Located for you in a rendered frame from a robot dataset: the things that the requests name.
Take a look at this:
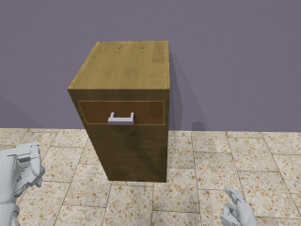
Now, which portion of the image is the handle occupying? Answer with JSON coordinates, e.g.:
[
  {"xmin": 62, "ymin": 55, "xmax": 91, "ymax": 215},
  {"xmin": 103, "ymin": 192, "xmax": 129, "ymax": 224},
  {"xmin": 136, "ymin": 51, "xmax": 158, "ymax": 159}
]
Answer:
[{"xmin": 108, "ymin": 112, "xmax": 134, "ymax": 125}]

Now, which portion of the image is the left robot forearm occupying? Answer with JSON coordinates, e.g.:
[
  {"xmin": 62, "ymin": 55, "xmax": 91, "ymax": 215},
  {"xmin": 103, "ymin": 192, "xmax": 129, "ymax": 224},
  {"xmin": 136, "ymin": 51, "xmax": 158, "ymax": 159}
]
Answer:
[{"xmin": 0, "ymin": 202, "xmax": 21, "ymax": 226}]

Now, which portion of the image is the cabinet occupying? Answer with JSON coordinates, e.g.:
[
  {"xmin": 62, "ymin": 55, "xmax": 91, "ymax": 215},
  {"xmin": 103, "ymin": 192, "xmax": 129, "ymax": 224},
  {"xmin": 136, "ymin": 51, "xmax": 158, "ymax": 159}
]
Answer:
[{"xmin": 67, "ymin": 40, "xmax": 170, "ymax": 183}]

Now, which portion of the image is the drawer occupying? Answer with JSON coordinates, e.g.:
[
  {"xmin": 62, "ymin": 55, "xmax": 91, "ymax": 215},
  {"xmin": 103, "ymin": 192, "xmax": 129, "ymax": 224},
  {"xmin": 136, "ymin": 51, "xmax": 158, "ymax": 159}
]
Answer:
[{"xmin": 78, "ymin": 100, "xmax": 164, "ymax": 124}]

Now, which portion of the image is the right robot hand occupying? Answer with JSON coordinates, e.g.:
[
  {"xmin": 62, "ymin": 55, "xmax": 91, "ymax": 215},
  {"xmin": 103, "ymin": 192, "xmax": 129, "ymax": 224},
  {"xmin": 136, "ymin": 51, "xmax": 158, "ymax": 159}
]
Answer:
[{"xmin": 220, "ymin": 186, "xmax": 258, "ymax": 226}]

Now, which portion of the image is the left robot hand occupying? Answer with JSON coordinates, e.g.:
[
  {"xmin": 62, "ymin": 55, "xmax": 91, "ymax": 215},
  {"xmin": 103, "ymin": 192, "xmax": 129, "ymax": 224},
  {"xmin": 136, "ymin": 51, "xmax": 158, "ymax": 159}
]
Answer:
[{"xmin": 0, "ymin": 141, "xmax": 45, "ymax": 203}]

